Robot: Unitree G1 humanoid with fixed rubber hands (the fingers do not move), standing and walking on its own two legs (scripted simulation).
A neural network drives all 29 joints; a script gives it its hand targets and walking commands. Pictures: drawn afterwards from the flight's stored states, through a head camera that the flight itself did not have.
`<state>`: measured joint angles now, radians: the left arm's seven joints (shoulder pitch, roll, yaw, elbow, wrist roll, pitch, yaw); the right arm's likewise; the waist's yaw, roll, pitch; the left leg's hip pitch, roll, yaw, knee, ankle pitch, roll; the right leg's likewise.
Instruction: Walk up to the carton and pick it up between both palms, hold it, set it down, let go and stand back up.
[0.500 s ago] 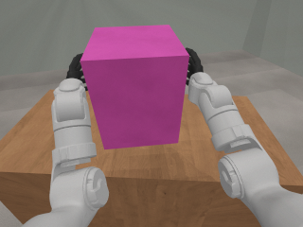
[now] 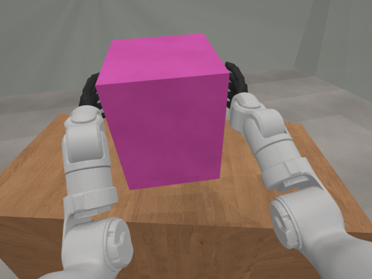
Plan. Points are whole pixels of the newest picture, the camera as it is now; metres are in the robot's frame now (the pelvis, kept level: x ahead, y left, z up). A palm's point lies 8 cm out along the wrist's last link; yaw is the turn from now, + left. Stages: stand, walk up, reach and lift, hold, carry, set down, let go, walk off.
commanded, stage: hold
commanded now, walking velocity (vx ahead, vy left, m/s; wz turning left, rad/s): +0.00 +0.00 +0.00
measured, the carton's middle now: (166, 110) +0.39 +0.01 +0.23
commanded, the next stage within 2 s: set down in 0.82 s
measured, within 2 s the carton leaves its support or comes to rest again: neither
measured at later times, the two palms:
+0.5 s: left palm (91, 105) +0.38 +0.16 +0.27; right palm (235, 96) +0.37 -0.13 +0.27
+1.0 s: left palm (88, 96) +0.37 +0.16 +0.29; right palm (237, 87) +0.37 -0.13 +0.29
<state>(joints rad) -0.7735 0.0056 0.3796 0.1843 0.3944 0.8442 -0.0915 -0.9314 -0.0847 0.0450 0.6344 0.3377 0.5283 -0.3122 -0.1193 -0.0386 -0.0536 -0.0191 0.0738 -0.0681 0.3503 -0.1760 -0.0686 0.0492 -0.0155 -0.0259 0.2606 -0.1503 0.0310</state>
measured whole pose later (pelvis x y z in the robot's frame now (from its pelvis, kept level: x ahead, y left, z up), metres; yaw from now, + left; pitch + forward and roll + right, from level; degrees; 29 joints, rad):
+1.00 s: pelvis +0.00 +0.00 +0.00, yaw +1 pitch -9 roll -1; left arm -0.92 0.03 0.44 0.35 0.39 0.75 -0.09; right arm -1.03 -0.05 -0.07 0.71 0.21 0.50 -0.28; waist -0.11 -0.02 -0.04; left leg -0.03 0.06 -0.07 0.33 -0.15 -0.06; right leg 0.03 -0.03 -0.02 0.28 -0.16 0.03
